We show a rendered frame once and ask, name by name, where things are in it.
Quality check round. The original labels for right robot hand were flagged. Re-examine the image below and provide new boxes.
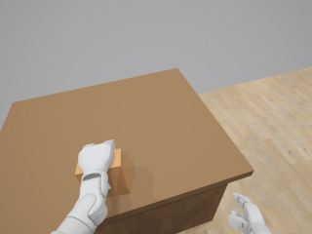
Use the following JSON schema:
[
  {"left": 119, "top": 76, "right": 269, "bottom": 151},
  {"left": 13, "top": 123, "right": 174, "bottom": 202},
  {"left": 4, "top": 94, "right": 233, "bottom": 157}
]
[{"left": 228, "top": 192, "right": 265, "bottom": 234}]

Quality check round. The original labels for left robot forearm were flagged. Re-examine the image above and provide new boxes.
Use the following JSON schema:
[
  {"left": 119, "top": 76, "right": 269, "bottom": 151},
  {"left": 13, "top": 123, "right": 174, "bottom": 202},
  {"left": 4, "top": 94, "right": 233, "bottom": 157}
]
[{"left": 51, "top": 170, "right": 108, "bottom": 234}]

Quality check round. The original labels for right robot forearm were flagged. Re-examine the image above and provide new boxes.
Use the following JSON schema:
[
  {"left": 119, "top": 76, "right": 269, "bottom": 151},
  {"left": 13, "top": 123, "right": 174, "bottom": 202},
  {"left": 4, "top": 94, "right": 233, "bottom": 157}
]
[{"left": 248, "top": 222, "right": 272, "bottom": 234}]

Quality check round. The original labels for table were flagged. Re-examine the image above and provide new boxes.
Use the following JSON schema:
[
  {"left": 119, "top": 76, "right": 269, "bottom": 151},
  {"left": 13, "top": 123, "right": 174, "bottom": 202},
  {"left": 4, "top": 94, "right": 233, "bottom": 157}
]
[{"left": 0, "top": 68, "right": 254, "bottom": 234}]

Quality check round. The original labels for sponge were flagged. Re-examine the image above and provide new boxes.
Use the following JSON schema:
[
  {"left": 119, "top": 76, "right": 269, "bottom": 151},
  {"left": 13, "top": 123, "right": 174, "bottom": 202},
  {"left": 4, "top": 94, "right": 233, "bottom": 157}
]
[{"left": 75, "top": 148, "right": 130, "bottom": 198}]

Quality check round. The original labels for left robot hand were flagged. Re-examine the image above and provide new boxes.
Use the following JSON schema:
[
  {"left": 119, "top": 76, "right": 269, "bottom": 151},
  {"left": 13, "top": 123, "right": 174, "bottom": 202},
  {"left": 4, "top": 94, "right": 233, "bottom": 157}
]
[{"left": 78, "top": 139, "right": 116, "bottom": 190}]

